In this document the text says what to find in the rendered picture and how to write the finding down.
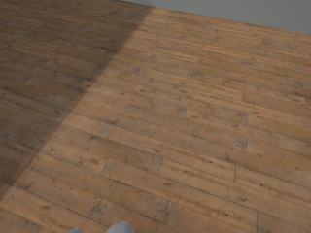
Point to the left robot thigh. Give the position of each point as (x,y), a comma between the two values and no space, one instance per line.
(121,227)

